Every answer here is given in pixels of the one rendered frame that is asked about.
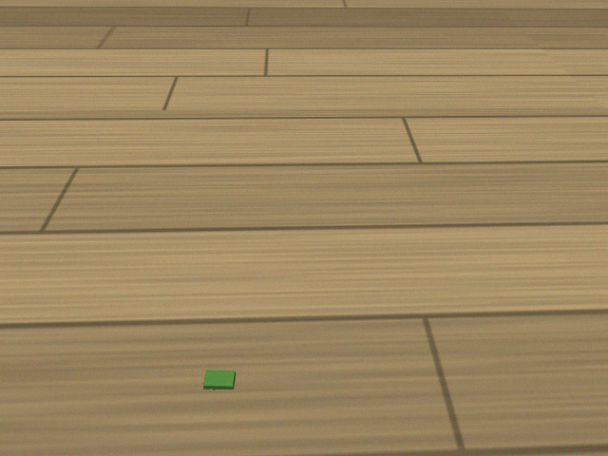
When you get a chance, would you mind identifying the small box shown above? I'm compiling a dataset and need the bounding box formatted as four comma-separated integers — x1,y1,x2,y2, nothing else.
203,370,236,390

